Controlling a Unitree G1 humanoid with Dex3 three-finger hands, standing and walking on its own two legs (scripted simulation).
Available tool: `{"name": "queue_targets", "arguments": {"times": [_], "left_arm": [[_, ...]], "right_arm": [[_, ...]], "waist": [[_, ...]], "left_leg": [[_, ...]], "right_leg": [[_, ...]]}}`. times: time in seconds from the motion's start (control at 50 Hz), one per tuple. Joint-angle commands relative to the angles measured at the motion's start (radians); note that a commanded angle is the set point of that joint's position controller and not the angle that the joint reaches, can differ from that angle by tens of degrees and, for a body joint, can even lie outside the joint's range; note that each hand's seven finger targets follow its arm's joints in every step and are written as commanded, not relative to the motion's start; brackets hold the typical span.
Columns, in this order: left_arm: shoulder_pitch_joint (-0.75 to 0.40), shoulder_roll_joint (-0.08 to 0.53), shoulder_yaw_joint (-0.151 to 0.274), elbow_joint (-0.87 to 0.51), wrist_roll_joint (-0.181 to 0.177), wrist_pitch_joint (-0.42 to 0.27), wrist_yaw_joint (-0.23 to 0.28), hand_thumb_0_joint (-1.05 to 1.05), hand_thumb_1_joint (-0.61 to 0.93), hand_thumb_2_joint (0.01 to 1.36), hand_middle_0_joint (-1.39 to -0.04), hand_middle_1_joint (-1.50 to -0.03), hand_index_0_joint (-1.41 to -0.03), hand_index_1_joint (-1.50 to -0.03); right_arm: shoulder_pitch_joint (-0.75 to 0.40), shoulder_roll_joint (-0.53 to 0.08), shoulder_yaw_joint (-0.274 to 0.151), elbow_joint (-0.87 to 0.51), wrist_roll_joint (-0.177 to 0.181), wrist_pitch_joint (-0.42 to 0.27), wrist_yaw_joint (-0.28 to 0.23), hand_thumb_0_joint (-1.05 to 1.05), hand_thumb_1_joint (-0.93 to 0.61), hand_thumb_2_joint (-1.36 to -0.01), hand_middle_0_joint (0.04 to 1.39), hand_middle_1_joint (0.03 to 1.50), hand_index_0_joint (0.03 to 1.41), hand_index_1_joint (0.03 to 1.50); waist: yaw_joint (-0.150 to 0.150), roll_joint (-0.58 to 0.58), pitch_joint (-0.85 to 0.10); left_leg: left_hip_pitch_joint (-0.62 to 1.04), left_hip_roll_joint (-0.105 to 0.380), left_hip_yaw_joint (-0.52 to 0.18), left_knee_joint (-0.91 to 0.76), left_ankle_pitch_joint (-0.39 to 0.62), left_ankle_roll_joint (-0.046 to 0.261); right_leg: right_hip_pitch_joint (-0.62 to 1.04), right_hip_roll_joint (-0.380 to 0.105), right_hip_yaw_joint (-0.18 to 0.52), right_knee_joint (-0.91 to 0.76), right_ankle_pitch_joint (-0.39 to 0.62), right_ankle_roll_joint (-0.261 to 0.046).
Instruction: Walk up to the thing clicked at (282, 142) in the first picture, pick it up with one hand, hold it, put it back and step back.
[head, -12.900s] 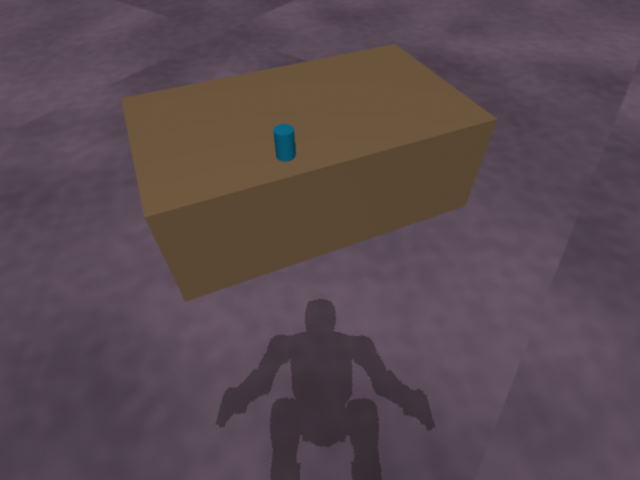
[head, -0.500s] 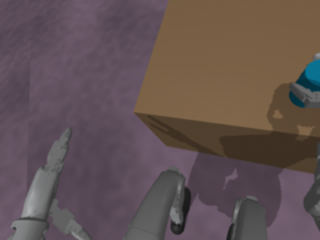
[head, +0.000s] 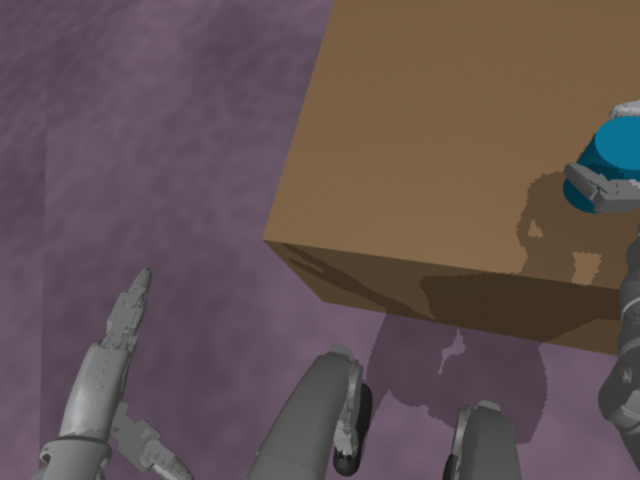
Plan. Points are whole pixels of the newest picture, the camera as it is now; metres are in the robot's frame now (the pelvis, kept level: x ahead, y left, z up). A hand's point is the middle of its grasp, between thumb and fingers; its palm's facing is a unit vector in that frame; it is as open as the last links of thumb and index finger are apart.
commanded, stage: settle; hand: right
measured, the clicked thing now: (609, 168) +0.53 -0.18 -0.03
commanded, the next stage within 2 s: lift in 0.02 s
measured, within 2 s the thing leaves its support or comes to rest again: neither
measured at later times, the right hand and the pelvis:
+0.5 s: hand (633, 151) +0.51 -0.18 +0.03, palm faces +0.15 +0.99 +0.00, open 9.4 cm; pelvis +0.02 +0.00 +0.03, yaw +0 degrees
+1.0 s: hand out of the picture +0.43 -0.19 +0.11, palm faces +0.16 +0.99 -0.01, open 9.4 cm; pelvis +0.03 +0.00 +0.08, yaw -1 degrees
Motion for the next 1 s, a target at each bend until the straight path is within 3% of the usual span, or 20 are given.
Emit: {"name": "queue_targets", "arguments": {"times": [0.0, 0.06, 0.12, 0.18, 0.24, 0.3, 0.36, 0.42, 0.46, 0.54, 0.58, 0.64, 0.66, 0.7, 0.74, 0.76, 0.82, 0.86, 0.92, 0.98], "left_arm": [[0.103, 0.128, 0.115, -0.103, -0.009, -0.041, 0.024, 0.000, -0.580, 0.070, -0.051, -0.044, -0.036, -0.059], [0.012, 0.192, 0.158, -0.216, -0.009, -0.051, 0.035, 0.000, -0.580, 0.067, -0.052, -0.044, -0.037, -0.059], [0.109, 0.120, 0.099, -0.100, -0.008, -0.036, 0.024, 0.000, -0.579, 0.071, -0.052, -0.045, -0.039, -0.057], [0.016, 0.196, 0.156, -0.217, -0.010, -0.041, 0.035, 0.000, -0.569, 0.063, -0.050, -0.043, -0.041, -0.052], [0.117, 0.128, 0.114, -0.106, -0.013, -0.030, 0.024, 0.000, -0.567, 0.064, -0.049, -0.045, -0.040, -0.053], [0.049, 0.171, 0.143, -0.175, -0.014, -0.034, 0.032, 0.000, -0.566, 0.062, -0.048, -0.042, -0.039, -0.050], [0.116, 0.098, 0.098, -0.031, -0.015, -0.024, 0.024, 0.000, -0.565, 0.061, -0.047, -0.042, -0.039, -0.050], [0.024, 0.150, 0.126, -0.134, -0.009, -0.033, 0.033, 0.000, -0.572, 0.065, -0.046, -0.040, -0.036, -0.050], [0.098, 0.087, 0.084, -0.012, -0.010, -0.020, 0.025, 0.000, -0.571, 0.066, -0.044, -0.040, -0.034, -0.050], [0.042, 0.140, 0.132, -0.045, -0.014, -0.015, 0.037, 0.000, -0.576, 0.068, -0.043, -0.038, -0.032, -0.049], [0.089, 0.099, 0.111, 0.031, -0.020, -0.004, 0.032, 0.000, -0.576, 0.068, -0.045, -0.040, -0.033, -0.052], [0.031, 0.120, 0.105, -0.040, -0.026, -0.001, 0.041, 0.000, -0.585, 0.072, -0.043, -0.035, -0.028, -0.050], [0.036, 0.101, 0.095, -0.018, -0.025, 0.002, 0.038, 0.000, -0.578, 0.071, -0.041, -0.035, -0.027, -0.049], [0.087, 0.076, 0.096, 0.085, -0.034, 0.009, 0.040, 0.000, -0.582, 0.072, -0.043, -0.036, -0.028, -0.051], [0.030, 0.122, 0.131, 0.094, -0.037, 0.010, 0.050, 0.000, -0.592, 0.076, -0.042, -0.033, -0.024, -0.051], [0.022, 0.107, 0.111, 0.059, -0.034, 0.009, 0.048, 0.000, -0.583, 0.069, -0.042, -0.034, -0.027, -0.048], [0.047, 0.066, 0.094, 0.156, -0.043, 0.016, 0.047, 0.000, -0.579, 0.067, -0.041, -0.035, -0.028, -0.048], [0.027, 0.115, 0.139, 0.150, -0.044, 0.019, 0.058, 0.000, -0.578, 0.064, -0.039, -0.035, -0.027, -0.047], [0.033, 0.074, 0.099, 0.190, -0.050, 0.023, 0.055, 0.000, -0.569, 0.060, -0.038, -0.036, -0.029, -0.046], [-0.009, 0.096, 0.110, 0.147, -0.051, 0.025, 0.063, 0.000, -0.571, 0.059, -0.038, -0.036, -0.029, -0.045]], "right_arm": [[-0.372, -0.136, 0.043, -0.156, 0.022, -0.074, 0.005, 0.000, -0.383, -1.272, 1.227, 1.358, 1.255, 1.358], [-0.429, -0.278, -0.034, -0.262, 0.011, -0.087, -0.010, 0.000, -0.399, -1.245, 1.238, 1.341, 1.262, 1.342], [-0.352, -0.115, 0.048, -0.145, 0.026, -0.075, 0.010, 0.000, -0.351, -1.261, 1.263, 1.364, 1.288, 1.364], [-0.390, -0.261, -0.034, -0.258, 0.016, -0.082, -0.009, 0.000, -0.335, -1.281, 1.289, 1.395, 1.317, 1.396], [-0.314, -0.099, 0.049, -0.185, 0.038, -0.066, 0.011, 0.000, -0.344, -1.297, 1.301, 1.410, 1.329, 1.410], [-0.344, -0.214, -0.017, -0.294, 0.033, -0.075, -0.006, 0.000, -0.359, -1.279, 1.306, 1.400, 1.330, 1.400], [-0.270, -0.066, 0.062, -0.223, 0.052, -0.060, 0.007, 0.000, -0.371, -1.284, 1.309, 1.403, 1.332, 1.403], [-0.331, -0.179, 0.011, -0.395, 0.043, -0.076, -0.014, 0.000, -0.352, -1.281, 1.308, 1.404, 1.333, 1.404], [-0.204, -0.018, 0.083, -0.295, 0.062, -0.059, 0.000, 0.000, -0.322, -1.290, 1.305, 1.413, 1.334, 1.413], [-0.227, -0.091, 0.050, -0.436, 0.059, -0.055, -0.023, 0.000, -0.315, -1.287, 1.308, 1.414, 1.337, 1.414], [-0.093, 0.095, 0.143, -0.329, 0.081, -0.030, -0.010, 0.000, -0.322, -1.293, 1.304, 1.414, 1.334, 1.414], [-0.166, -0.062, 0.072, -0.568, 0.079, -0.038, -0.031, 0.000, -0.330, -1.278, 1.308, 1.406, 1.336, 1.406], [-0.110, 0.050, 0.145, -0.530, 0.085, -0.028, -0.025, 0.000, -0.304, -1.281, 1.308, 1.412, 1.338, 1.413], [-0.032, 0.150, 0.191, -0.477, 0.110, -0.004, -0.018, 0.000, -0.303, -1.281, 1.294, 1.405, 1.325, 1.405], [-0.050, 0.018, 0.108, -0.602, 0.109, -0.008, -0.032, 0.000, -0.324, -1.274, 1.302, 1.402, 1.331, 1.402], [-0.048, 0.035, 0.139, -0.607, 0.098, -0.006, -0.033, 0.000, -0.295, -1.285, 1.307, 1.417, 1.340, 1.417], [0.055, 0.179, 0.212, -0.548, 0.123, 0.017, -0.022, 0.000, -0.296, -1.271, 1.292, 1.400, 1.323, 1.400], [0.024, 0.074, 0.156, -0.667, 0.120, 0.014, -0.031, 0.000, -0.286, -1.271, 1.293, 1.402, 1.325, 1.402], [0.118, 0.179, 0.220, -0.631, 0.133, 0.033, -0.026, 0.000, -0.263, -1.274, 1.291, 1.408, 1.326, 1.408], [0.091, 0.134, 0.214, -0.753, 0.133, 0.029, -0.027, 0.000, -0.234, -1.262, 1.277, 1.396, 1.313, 1.396]], "waist": [[-0.006, -0.270, -0.502], [-0.017, -0.265, -0.648], [0.000, -0.270, -0.499], [-0.025, -0.257, -0.653], [-0.017, -0.264, -0.516], [-0.044, -0.250, -0.634], [-0.055, -0.273, -0.481], [-0.089, -0.255, -0.662], [-0.092, -0.231, -0.510], [-0.117, -0.212, -0.606], [-0.103, -0.151, -0.449], [-0.162, -0.177, -0.590], [-0.150, -0.162, -0.547], [-0.139, -0.113, -0.389], [-0.184, -0.137, -0.431], [-0.181, -0.143, -0.478], [-0.179, -0.070, -0.340], [-0.194, -0.089, -0.412], [-0.202, -0.054, -0.329], [-0.216, -0.075, -0.414]], "left_leg": [[0.442, -0.048, -0.040, -0.132, 0.222, 0.025], [0.516, -0.042, -0.048, -0.133, 0.246, 0.018], [0.440, -0.051, -0.033, -0.141, 0.239, 0.026], [0.538, -0.046, -0.043, -0.150, 0.271, 0.019], [0.492, -0.050, -0.036, -0.173, 0.238, 0.023], [0.578, -0.048, -0.039, -0.176, 0.297, 0.019], [0.478, -0.055, -0.034, -0.198, 0.243, 0.024], [0.643, -0.047, -0.048, -0.209, 0.312, 0.017], [0.604, -0.048, -0.049, -0.223, 0.290, 0.021], [0.687, -0.045, -0.053, -0.253, 0.319, 0.014], [0.630, -0.052, -0.035, -0.275, 0.275, 0.017], [0.727, -0.046, -0.040, -0.300, 0.303, 0.013], [0.726, -0.048, -0.037, -0.310, 0.301, 0.014], [0.693, -0.047, -0.038, -0.339, 0.265, 0.012], [0.707, -0.042, -0.039, -0.334, 0.291, 0.013], [0.745, -0.041, -0.043, -0.342, 0.315, 0.011], [0.735, -0.038, -0.046, -0.382, 0.264, 0.009], [0.787, -0.032, -0.055, -0.395, 0.278, 0.006], [0.791, -0.033, -0.046, -0.413, 0.278, 0.005], [0.856, -0.029, -0.049, -0.424, 0.314, 0.005]], "right_leg": [[0.272, 0.033, 0.003, -0.236, 0.348, -0.006], [0.330, 0.030, 0.006, -0.235, 0.365, -0.007], [0.315, 0.031, 0.009, -0.254, 0.382, -0.003], [0.376, 0.028, 0.007, -0.258, 0.405, -0.004], [0.351, 0.032, 0.004, -0.286, 0.376, -0.004], [0.409, 0.030, 0.002, -0.291, 0.437, -0.001], [0.414, 0.028, 0.000, -0.317, 0.431, 0.003], [0.462, 0.031, -0.011, -0.326, 0.449, -0.001], [0.400, 0.035, -0.016, -0.346, 0.422, -0.002], [0.488, 0.034, -0.021, -0.375, 0.448, -0.002], [0.461, 0.037, -0.012, -0.410, 0.417, -0.003], [0.569, 0.036, -0.017, -0.442, 0.457, 0.001], [0.572, 0.036, -0.021, -0.452, 0.452, 0.001], [0.516, 0.044, -0.026, -0.473, 0.392, -0.006], [0.550, 0.041, -0.022, -0.486, 0.436, -0.001], [0.599, 0.041, -0.029, -0.492, 0.463, 0.000], [0.552, 0.045, -0.035, -0.518, 0.388, -0.008], [0.594, 0.043, -0.036, -0.530, 0.395, -0.008], [0.590, 0.047, -0.037, -0.555, 0.400, -0.008], [0.659, 0.046, -0.038, -0.574, 0.440, -0.004]]}}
